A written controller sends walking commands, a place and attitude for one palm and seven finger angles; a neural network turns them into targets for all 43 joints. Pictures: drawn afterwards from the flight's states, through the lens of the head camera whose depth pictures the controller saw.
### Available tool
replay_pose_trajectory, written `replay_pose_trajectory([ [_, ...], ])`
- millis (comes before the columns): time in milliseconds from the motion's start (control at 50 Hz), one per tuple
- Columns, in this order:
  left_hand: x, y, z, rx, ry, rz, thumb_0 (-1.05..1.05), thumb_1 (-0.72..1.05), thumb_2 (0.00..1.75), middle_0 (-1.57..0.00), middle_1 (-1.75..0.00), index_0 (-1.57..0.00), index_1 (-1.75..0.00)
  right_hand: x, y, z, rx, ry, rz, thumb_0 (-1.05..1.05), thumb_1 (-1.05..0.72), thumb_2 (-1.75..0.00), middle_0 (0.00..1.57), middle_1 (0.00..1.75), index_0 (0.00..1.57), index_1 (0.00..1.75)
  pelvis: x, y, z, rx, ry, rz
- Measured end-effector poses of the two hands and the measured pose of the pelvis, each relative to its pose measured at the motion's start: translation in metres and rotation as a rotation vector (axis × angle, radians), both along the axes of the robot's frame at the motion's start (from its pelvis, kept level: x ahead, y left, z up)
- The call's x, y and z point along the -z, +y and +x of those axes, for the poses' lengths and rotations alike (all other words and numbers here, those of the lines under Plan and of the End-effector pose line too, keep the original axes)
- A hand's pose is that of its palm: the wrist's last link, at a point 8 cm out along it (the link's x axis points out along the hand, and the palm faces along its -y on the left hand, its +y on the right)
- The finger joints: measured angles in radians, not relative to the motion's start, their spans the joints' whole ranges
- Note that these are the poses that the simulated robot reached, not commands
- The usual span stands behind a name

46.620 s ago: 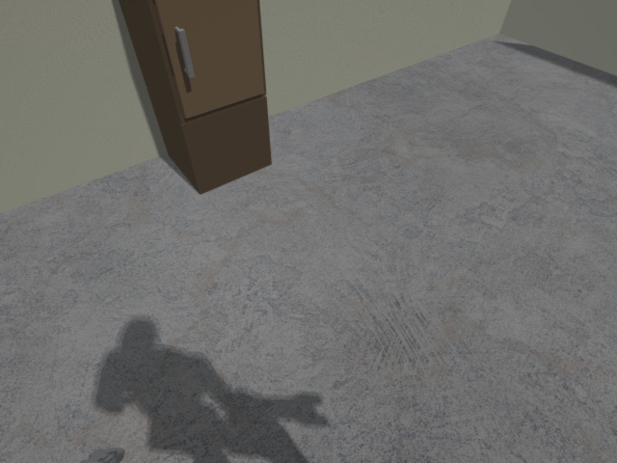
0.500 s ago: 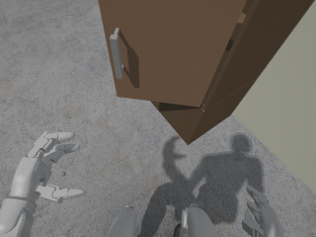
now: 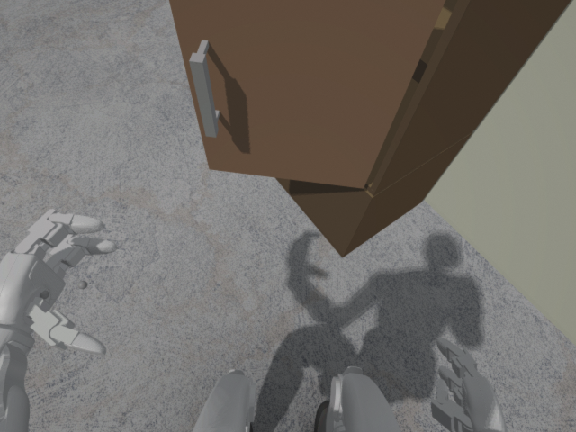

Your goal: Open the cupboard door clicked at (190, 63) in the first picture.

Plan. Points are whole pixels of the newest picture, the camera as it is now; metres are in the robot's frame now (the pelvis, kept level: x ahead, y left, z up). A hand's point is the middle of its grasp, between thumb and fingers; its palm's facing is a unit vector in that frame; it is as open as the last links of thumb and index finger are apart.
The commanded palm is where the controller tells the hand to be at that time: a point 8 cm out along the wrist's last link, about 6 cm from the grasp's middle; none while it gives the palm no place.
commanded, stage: raise the hand with hooked fingers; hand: left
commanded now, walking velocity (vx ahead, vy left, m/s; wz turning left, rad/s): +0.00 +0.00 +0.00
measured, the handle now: (208, 92) +0.63 +0.18 +0.03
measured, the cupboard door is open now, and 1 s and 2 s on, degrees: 48 48 48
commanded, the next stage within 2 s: move the hooked fingers beside the handle in 0.52 s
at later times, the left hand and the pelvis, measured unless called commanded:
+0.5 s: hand (81, 282) +0.28 +0.27 +0.04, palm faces -0.05 -1.00 -0.06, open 14.0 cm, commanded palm +0.26 +0.32 +0.04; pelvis +0.00 +0.00 +0.00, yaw +0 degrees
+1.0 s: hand (107, 231) +0.35 +0.26 +0.04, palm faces -0.07 -1.00 -0.04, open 14.0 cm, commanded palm +0.34 +0.32 +0.04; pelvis +0.00 +0.00 +0.00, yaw -1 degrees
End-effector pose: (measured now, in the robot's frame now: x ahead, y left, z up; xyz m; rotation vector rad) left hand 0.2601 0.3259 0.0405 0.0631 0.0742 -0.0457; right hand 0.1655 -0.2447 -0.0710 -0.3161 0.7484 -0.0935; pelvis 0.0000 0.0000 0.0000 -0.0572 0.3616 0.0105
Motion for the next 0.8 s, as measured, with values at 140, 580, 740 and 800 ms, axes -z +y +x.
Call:
replay_pose_trajectory([
  [140,-0.003,0.002,0.009,0.01,-0.015,-0.005,-0.02,-0.49,0.3,-0.3,-1.2,-0.3,-1.2,0.0,-0.011,-0.012,0.032,0.027,-0.017,0.01,-0.9,-0.9,0.2,0.3,0.2,0.3,0.0,-0.001,0.0,0.008,0.008,0.003],
  [580,-0.003,0.002,0.003,0.008,-0.012,0.0,-0.02,-0.5,0.3,-0.3,-1.2,-0.3,-1.2,-0.002,-0.001,-0.005,0.015,0.004,0.002,0.01,-0.9,-0.9,0.2,0.3,0.2,0.3,-0.001,0.002,-0.002,0.006,0.001,0.004],
  [740,0.001,0.005,0.012,-0.008,-0.019,-0.011,-0.02,-0.5,0.3,-0.3,-1.2,-0.3,-1.2,0.001,-0.001,-0.003,0.001,0.009,-0.013,0.01,-0.9,-0.9,0.2,0.3,0.2,0.3,0.002,0.002,-0.003,-0.001,0.007,0.001],
  [800,0.004,0.004,0.026,-0.003,-0.029,-0.021,-0.02,-0.5,0.3,-0.3,-1.2,-0.3,-1.2,0.005,-0.003,-0.005,0.006,0.024,-0.025,0.01,-0.9,-0.9,0.2,0.3,0.2,0.3,0.004,0.002,-0.004,-0.003,0.013,-0.001],
])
